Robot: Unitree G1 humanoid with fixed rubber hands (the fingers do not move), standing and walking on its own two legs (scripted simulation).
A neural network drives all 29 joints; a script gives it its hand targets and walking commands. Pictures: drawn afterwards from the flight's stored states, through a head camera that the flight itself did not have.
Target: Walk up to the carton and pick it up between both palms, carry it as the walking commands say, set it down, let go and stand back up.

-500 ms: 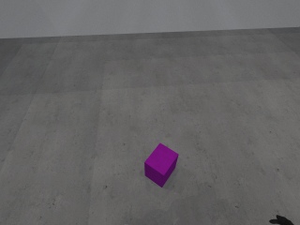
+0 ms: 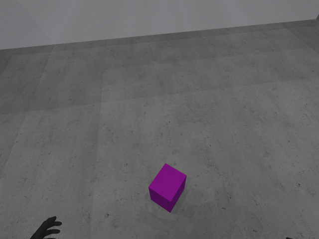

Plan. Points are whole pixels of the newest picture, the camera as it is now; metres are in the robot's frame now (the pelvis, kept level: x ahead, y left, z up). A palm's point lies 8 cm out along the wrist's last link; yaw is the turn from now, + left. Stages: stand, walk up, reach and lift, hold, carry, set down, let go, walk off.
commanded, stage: walk up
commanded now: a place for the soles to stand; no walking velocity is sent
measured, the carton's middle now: (167, 188) +0.50 -0.01 -0.65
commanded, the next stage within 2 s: none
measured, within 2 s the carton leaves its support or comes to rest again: neither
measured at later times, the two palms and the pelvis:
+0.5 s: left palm out of the picture +0.05 +0.41 -0.05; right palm (303, 232) +0.16 -0.31 -0.05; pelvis +0.01 +0.04 +0.02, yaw -4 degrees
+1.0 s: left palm out of the picture +0.26 +0.51 -0.03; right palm out of the picture +0.06 -0.17 -0.10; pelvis +0.08 +0.18 -0.01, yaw -18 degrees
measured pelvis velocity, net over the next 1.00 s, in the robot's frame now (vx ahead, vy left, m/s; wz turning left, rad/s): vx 0.08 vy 0.18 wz -0.32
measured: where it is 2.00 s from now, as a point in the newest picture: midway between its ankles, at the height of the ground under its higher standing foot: outside the picture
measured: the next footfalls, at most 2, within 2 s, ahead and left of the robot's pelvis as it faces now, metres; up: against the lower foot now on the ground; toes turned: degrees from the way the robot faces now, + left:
left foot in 0.64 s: +0.11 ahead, +0.25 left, +0.00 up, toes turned -8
right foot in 0.86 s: +0.13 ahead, +0.04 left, +0.00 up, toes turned -21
